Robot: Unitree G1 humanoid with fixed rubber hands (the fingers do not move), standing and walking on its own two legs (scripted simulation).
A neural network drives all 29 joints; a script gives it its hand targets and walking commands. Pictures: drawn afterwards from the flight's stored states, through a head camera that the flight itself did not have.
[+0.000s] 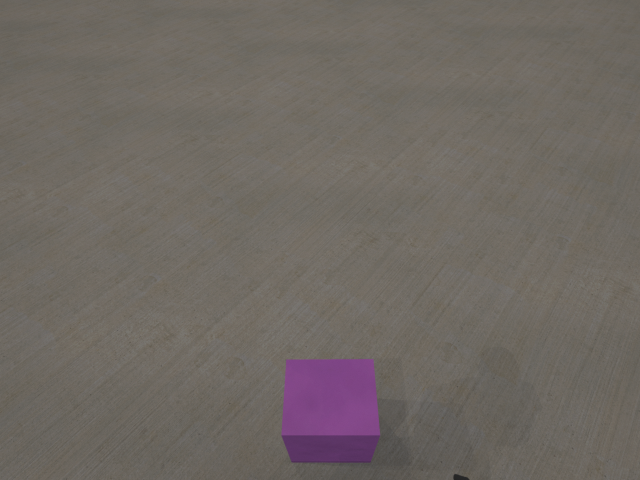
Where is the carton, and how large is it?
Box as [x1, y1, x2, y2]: [281, 359, 379, 462]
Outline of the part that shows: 286,360 281,435 291,461 370,462 379,436 373,360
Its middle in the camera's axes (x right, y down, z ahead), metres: +0.03 +0.47 +1.05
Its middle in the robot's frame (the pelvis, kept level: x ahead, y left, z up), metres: +0.39 +0.01 -0.63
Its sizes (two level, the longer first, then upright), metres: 0.225 0.180 0.295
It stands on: the floor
